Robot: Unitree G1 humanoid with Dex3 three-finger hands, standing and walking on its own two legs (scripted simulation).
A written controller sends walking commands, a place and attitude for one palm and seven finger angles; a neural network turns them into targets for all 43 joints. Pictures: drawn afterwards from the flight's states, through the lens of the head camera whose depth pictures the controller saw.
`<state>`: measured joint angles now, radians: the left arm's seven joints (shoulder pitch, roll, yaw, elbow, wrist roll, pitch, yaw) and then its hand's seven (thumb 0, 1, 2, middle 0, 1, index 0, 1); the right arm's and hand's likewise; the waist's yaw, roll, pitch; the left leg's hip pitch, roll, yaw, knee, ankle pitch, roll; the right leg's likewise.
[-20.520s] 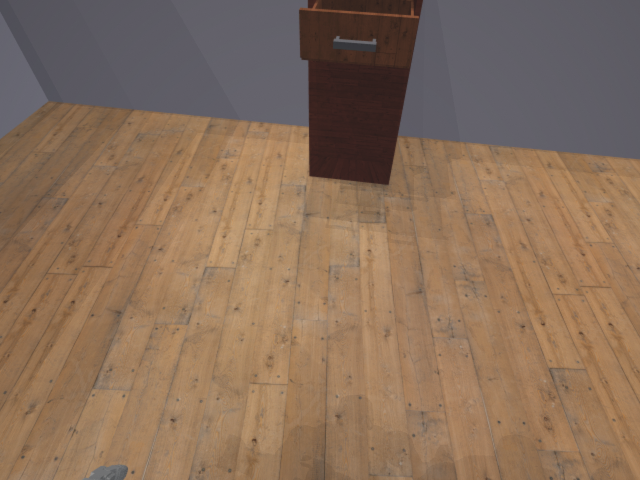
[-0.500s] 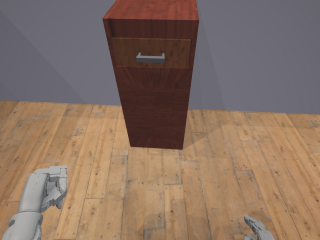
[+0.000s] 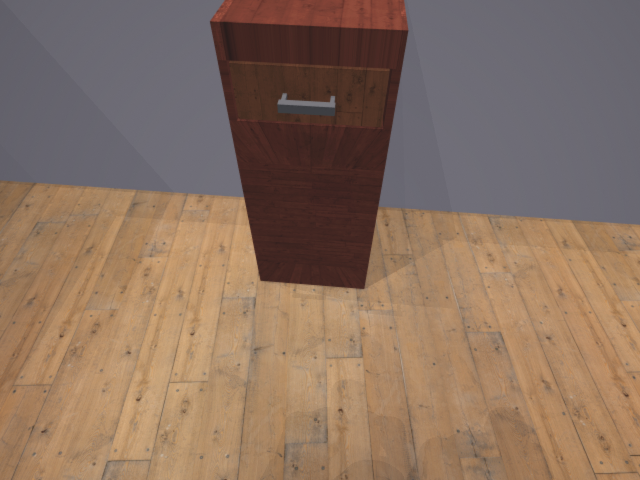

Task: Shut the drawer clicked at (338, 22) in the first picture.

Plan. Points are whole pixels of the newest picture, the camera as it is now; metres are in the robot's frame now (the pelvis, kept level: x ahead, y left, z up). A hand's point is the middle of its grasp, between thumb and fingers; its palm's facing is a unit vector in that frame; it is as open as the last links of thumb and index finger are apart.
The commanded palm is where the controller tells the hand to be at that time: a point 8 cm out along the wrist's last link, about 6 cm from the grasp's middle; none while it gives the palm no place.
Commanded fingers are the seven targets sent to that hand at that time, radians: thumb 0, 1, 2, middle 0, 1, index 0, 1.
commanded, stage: let the arm hang, fingers relaxed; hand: left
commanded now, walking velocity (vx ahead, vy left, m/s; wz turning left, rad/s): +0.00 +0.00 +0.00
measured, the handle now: (307, 103) +0.86 +0.09 +0.01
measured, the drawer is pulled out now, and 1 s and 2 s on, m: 0.00 0.00 0.00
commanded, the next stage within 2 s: look to check the result in 0.50 s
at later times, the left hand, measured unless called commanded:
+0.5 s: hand out of the picture -0.03 +0.14 -0.18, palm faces +0.04 -0.99 -0.15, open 7.3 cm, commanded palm none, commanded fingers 0.00 0.90 0.90 -0.20 -0.30 -0.20 -0.30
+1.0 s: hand out of the picture -0.03 +0.13 -0.18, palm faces +0.05 -0.99 -0.17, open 7.4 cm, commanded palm none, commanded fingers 0.00 0.90 0.90 -0.20 -0.30 -0.20 -0.30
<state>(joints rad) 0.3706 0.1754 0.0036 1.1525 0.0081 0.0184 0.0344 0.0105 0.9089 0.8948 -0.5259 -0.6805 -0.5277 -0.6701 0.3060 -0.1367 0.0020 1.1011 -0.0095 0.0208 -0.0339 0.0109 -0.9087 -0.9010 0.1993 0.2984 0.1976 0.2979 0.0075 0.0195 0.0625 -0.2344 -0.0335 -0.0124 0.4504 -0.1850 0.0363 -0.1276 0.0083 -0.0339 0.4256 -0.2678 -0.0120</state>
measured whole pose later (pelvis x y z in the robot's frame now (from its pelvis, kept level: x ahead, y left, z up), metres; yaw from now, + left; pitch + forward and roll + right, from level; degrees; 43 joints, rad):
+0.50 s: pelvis -0.01 -0.01 +0.00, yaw -1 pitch -2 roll +0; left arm 0.33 0.09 0.01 1.14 0.01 -0.01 0.04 0.00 0.91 0.89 -0.20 -0.30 -0.20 -0.31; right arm 0.35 -0.09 -0.01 1.13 -0.02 0.01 -0.04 0.01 -0.91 -0.90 0.20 0.30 0.20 0.30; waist -0.01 0.01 0.02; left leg -0.24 -0.02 0.00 0.45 -0.18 0.03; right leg -0.15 0.02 -0.02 0.45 -0.27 -0.02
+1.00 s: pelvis +0.01 -0.02 +0.00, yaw -1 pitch -2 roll +0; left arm 0.33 0.10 0.01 1.16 0.00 -0.01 0.05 0.00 0.91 0.89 -0.20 -0.30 -0.20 -0.30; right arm 0.32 -0.10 -0.01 1.14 -0.01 0.01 -0.05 0.01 -0.91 -0.90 0.20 0.30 0.20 0.30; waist 0.00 0.01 0.05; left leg -0.22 -0.01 -0.01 0.45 -0.20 0.01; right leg -0.12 0.03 -0.03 0.43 -0.28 -0.04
